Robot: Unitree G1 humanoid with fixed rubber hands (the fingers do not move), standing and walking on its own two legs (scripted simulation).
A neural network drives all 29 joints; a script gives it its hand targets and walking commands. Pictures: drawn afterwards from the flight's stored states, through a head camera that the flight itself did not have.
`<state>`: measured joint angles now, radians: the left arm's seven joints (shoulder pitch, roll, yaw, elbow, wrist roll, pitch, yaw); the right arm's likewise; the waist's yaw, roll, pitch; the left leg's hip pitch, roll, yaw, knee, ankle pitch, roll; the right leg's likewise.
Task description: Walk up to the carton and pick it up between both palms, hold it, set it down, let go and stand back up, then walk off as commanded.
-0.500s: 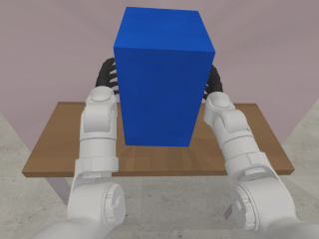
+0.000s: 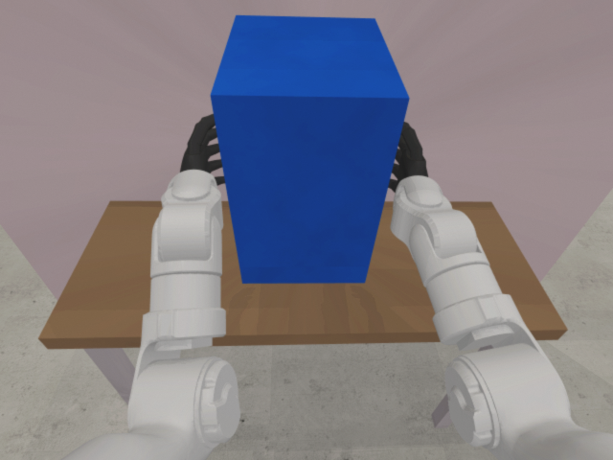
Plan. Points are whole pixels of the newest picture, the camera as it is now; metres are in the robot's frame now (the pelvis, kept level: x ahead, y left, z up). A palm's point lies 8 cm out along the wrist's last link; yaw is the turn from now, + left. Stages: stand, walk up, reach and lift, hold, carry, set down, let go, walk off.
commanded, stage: hold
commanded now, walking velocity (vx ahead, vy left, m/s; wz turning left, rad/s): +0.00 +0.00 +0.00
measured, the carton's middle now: (304, 158) +0.42 +0.00 +0.20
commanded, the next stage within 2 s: none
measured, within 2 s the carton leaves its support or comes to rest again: neither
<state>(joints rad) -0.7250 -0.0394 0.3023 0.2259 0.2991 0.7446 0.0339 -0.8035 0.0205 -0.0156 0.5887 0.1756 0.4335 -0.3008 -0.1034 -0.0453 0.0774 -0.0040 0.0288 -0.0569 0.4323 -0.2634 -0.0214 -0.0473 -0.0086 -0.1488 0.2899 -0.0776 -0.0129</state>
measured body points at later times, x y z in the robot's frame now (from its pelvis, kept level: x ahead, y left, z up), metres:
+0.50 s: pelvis +0.00 +0.00 +0.00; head -0.03 +0.03 +0.45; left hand +0.40 +0.14 +0.20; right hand +0.39 -0.12 +0.19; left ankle +0.00 +0.13 -0.74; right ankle +0.07 -0.11 -0.74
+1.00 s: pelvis +0.00 +0.00 +0.00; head -0.04 +0.02 +0.45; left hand +0.39 +0.14 +0.20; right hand +0.38 -0.12 +0.19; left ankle +0.00 +0.13 -0.74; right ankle +0.07 -0.11 -0.74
